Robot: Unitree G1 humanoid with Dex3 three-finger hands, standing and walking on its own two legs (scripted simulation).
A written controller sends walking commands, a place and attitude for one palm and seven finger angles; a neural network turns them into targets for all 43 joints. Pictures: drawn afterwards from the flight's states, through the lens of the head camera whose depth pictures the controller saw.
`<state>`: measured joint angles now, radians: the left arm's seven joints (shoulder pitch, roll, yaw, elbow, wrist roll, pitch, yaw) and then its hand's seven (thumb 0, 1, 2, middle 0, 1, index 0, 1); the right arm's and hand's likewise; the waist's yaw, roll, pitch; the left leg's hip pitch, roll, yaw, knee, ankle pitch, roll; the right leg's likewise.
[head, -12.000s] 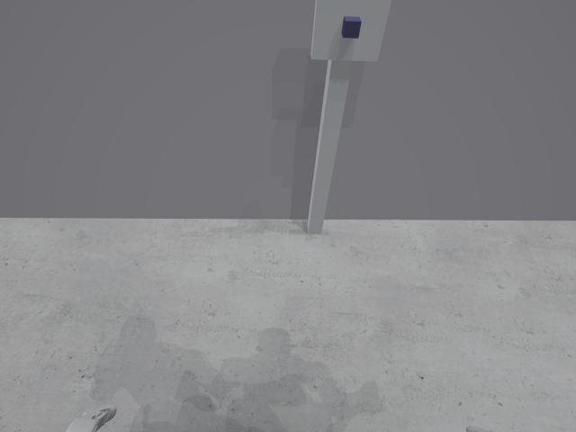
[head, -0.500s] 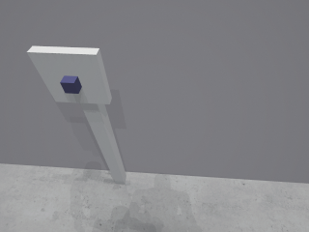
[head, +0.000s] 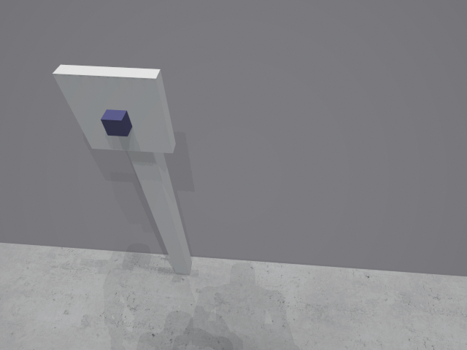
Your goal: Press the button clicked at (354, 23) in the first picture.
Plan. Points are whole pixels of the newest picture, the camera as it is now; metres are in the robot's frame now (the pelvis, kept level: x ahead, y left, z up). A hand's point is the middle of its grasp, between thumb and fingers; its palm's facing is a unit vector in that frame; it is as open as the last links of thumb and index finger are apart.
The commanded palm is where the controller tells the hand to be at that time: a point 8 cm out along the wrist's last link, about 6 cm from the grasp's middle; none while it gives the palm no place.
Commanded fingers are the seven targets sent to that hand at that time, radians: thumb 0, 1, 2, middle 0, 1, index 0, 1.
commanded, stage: look again from close up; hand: left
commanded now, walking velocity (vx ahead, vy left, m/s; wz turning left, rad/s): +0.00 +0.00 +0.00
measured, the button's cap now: (117, 121) +0.48 +0.26 +0.12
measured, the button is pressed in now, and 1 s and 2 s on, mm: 0 0 0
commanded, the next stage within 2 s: raise the hand and make a fist in 0.04 s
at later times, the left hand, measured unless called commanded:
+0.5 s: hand (145, 318) +0.17 +0.15 +0.00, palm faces -0.08 -1.00 +0.05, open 5.8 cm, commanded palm +0.11 +0.23 -0.03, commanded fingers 0.00 0.90 0.90 -0.72 -0.87 -0.72 -0.87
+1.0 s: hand (103, 319) +0.16 +0.21 +0.01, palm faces +0.03 -1.00 -0.03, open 3.1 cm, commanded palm +0.13 +0.26 +0.03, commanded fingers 0.00 0.90 0.90 -1.30 -1.50 -1.30 -1.50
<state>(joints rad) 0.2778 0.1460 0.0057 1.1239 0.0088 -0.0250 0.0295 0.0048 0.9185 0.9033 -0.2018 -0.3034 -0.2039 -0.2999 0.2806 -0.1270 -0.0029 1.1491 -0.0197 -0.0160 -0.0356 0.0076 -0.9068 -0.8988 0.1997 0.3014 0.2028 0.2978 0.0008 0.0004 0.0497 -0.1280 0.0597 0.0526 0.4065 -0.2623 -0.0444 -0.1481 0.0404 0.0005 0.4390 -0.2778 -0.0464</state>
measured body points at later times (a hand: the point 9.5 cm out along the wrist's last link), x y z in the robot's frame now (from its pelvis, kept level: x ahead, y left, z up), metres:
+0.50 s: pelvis -0.04 +0.02 -0.04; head -0.02 +0.03 +0.41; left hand +0.17 +0.20 +0.00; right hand +0.18 -0.23 -0.07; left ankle -0.03 +0.15 -0.74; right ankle -0.03 -0.09 -0.74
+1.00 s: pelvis -0.04 +0.03 -0.05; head -0.02 +0.03 +0.40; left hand +0.15 +0.26 +0.02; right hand +0.11 -0.18 -0.14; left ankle -0.03 +0.15 -0.74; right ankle -0.03 -0.09 -0.74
